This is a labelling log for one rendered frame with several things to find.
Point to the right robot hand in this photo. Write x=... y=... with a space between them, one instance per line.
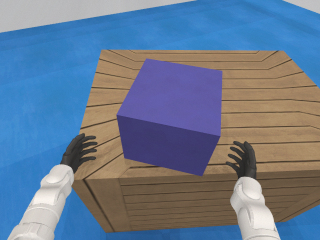
x=247 y=166

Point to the pedestal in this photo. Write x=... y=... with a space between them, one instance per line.
x=267 y=101

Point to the carton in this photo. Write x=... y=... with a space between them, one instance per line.
x=171 y=116

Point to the left robot hand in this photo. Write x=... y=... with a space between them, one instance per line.
x=73 y=157

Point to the robot right forearm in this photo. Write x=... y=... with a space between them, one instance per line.
x=254 y=218

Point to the robot left forearm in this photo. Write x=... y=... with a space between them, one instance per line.
x=44 y=211

